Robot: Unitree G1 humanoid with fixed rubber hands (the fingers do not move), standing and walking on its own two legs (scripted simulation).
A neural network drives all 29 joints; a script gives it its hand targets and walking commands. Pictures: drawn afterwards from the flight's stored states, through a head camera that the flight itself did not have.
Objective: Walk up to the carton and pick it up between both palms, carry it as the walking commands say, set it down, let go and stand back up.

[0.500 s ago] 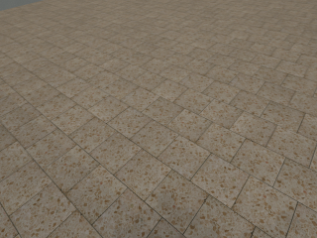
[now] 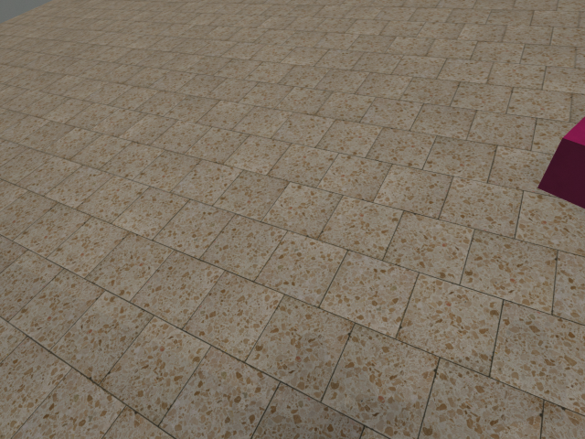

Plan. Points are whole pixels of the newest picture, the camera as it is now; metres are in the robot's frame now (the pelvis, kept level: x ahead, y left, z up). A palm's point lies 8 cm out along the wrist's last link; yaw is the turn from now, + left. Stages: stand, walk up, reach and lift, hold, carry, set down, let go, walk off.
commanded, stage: walk up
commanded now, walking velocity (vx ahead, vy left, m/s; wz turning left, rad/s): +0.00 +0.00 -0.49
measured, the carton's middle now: out of the picture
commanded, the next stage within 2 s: none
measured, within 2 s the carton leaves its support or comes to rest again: neither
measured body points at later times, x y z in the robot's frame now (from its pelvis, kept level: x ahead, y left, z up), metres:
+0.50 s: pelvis -0.08 +0.05 +0.00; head -0.04 +0.05 +0.45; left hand +0.06 +0.29 -0.14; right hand -0.06 -0.24 -0.13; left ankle -0.06 +0.19 -0.74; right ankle -0.08 -0.09 -0.66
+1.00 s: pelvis +0.02 -0.05 -0.02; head +0.05 -0.08 +0.43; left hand +0.10 +0.21 -0.15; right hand +0.04 -0.35 -0.14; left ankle +0.10 +0.09 -0.71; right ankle -0.15 -0.11 -0.74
